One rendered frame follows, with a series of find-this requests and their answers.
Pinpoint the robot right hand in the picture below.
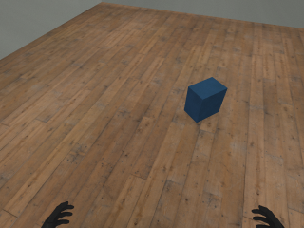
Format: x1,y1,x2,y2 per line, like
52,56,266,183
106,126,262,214
251,205,285,228

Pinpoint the robot left hand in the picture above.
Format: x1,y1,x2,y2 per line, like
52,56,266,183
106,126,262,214
41,201,74,228

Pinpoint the carton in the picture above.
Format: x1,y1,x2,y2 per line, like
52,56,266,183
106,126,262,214
184,77,228,123

